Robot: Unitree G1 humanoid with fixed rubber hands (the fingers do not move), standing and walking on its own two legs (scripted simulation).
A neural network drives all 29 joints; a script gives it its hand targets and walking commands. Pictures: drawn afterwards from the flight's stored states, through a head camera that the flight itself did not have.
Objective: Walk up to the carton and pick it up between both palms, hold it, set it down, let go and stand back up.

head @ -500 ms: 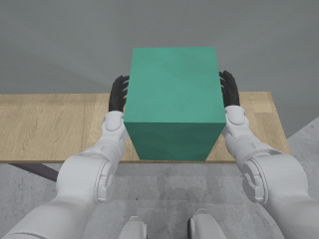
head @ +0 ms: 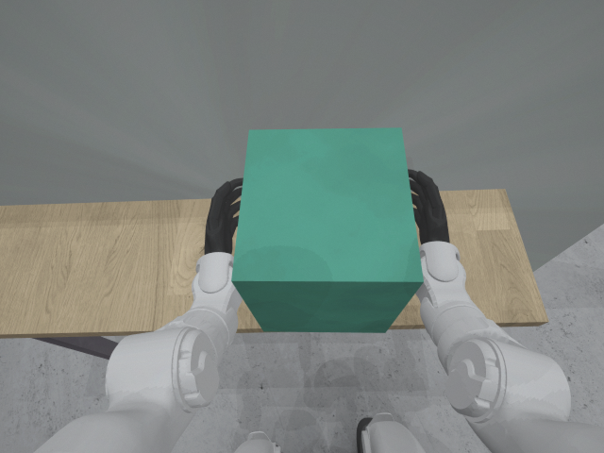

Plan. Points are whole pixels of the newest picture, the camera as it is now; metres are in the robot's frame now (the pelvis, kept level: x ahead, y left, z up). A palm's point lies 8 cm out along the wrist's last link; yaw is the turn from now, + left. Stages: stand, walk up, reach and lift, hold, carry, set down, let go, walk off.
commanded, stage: reach and lift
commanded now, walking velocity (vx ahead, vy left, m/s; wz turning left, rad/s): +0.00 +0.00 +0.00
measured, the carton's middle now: (324, 242) +0.40 -0.03 -0.04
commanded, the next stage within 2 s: none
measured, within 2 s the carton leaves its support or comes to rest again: leaves its support in 1.58 s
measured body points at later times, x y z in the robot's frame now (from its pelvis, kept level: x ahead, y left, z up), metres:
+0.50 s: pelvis -0.01 +0.00 +0.00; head +0.13 -0.01 +0.43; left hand +0.42 +0.12 -0.01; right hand +0.41 -0.17 -0.01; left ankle -0.02 +0.15 -0.70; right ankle +0.02 -0.13 -0.70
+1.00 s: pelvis -0.01 +0.00 +0.00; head +0.13 -0.01 +0.43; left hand +0.42 +0.12 -0.01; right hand +0.40 -0.17 -0.01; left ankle -0.02 +0.15 -0.70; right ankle +0.02 -0.13 -0.70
